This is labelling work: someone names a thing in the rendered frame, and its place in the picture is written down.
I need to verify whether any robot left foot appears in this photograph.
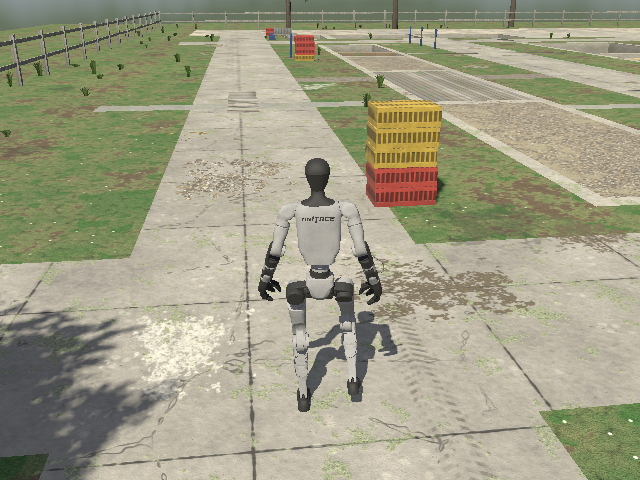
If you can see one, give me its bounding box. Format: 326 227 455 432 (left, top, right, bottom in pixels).
297 387 311 412

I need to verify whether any robot left hand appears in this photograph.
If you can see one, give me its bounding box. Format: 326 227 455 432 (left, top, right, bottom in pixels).
258 278 281 301

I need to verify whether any robot left upper arm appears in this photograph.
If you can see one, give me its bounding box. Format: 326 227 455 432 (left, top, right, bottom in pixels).
270 202 298 257

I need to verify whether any robot left forearm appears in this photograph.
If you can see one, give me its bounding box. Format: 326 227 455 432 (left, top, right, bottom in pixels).
260 241 280 283

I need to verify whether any left robot shin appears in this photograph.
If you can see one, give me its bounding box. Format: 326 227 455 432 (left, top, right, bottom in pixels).
292 335 308 399

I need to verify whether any robot right hand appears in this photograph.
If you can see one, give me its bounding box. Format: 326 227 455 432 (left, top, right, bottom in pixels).
359 280 382 305

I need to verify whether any robot right upper arm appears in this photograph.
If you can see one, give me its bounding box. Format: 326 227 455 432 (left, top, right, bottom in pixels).
339 201 368 257

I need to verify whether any robot right forearm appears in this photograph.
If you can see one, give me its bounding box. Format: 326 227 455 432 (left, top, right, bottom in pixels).
358 241 380 285

